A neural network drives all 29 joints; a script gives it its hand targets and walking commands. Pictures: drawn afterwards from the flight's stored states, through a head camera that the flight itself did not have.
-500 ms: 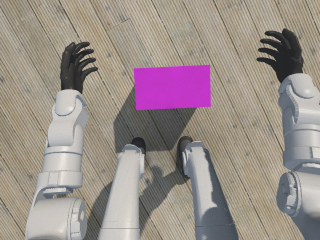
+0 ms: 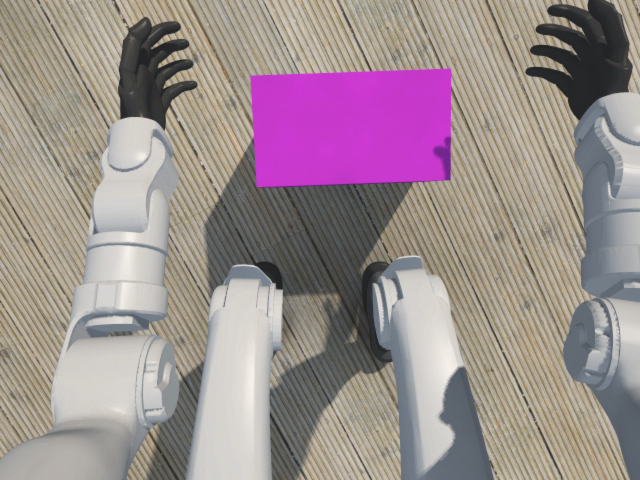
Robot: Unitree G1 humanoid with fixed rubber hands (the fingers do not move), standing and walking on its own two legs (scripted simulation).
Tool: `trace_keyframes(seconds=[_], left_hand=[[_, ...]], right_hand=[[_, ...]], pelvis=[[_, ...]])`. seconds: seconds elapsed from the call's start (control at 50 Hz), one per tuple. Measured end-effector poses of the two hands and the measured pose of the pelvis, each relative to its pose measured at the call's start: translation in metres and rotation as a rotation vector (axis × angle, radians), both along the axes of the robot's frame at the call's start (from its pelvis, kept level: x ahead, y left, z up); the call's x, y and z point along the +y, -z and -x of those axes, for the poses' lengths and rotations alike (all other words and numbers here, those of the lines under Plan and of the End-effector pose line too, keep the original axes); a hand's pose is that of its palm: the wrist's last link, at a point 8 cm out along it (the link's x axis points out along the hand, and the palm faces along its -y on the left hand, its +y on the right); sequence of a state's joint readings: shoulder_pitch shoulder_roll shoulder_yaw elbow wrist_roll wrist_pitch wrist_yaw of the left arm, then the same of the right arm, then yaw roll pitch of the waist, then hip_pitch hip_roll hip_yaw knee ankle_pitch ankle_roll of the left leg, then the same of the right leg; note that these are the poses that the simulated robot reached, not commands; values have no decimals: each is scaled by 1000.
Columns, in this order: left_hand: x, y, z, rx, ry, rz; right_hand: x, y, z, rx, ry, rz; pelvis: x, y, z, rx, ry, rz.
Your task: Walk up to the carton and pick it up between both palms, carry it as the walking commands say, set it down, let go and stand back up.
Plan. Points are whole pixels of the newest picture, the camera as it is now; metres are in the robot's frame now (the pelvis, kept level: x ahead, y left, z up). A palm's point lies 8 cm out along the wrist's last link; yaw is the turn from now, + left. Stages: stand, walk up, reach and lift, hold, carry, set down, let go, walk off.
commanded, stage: reach and lift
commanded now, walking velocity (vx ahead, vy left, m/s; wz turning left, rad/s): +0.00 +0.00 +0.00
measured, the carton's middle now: (346, 138) +0.47 -0.05 -0.39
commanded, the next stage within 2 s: none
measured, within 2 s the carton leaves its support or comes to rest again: neither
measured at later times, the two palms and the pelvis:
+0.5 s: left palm (189, 118) +0.50 +0.17 -0.28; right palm (504, 111) +0.48 -0.27 -0.28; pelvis -0.03 +0.00 -0.12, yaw +0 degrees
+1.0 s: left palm (183, 135) +0.49 +0.20 -0.33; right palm (478, 133) +0.46 -0.26 -0.35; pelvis -0.02 +0.00 -0.16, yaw +0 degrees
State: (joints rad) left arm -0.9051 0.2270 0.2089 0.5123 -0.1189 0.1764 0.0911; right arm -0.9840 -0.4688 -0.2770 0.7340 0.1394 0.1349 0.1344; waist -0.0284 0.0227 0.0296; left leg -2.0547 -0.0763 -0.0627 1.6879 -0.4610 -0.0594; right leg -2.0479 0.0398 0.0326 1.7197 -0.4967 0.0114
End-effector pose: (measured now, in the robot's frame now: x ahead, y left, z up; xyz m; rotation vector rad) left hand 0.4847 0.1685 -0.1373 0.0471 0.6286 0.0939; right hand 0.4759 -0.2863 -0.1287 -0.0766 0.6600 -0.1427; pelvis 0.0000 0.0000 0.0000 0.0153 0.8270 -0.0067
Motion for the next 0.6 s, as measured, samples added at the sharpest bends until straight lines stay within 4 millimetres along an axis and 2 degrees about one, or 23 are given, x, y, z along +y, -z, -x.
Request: trace_keyframes(seconds=[0.12, 0.22, 0.3, 0.42, 0.5, 0.56, 0.6], left_hand=[[0, 49, 4, 36, -5, -18], [6, 88, 8, 39, -39, -13], [5, 115, 13, 112, -45, -12], [4, 119, -6, 92, -59, -37], [0, 138, -15, 114, -43, -40], [-2, 153, -15, 131, 4, -56], [3, 162, -14, 140, -3, -57]], right_hand=[[17, 46, -1, 25, -28, -19], [32, 94, 5, 52, -18, -20], [35, 126, 12, 96, 28, -42], [26, 138, -2, 62, 74, -32], [20, 150, -7, 73, 57, -11], [16, 164, -3, 85, 49, 0], [15, 176, 2, 103, 46, 1]], pelvis=[[1, 47, 33, -152, 13, -4], [0, 67, 54, -321, 13, -6], [1, 88, 53, -317, 8, -4], [2, 106, 42, -343, 13, -16], [2, 119, 28, -292, 11, -22], [1, 128, 16, -244, 11, -23], [0, 134, 10, -215, 12, -23]])
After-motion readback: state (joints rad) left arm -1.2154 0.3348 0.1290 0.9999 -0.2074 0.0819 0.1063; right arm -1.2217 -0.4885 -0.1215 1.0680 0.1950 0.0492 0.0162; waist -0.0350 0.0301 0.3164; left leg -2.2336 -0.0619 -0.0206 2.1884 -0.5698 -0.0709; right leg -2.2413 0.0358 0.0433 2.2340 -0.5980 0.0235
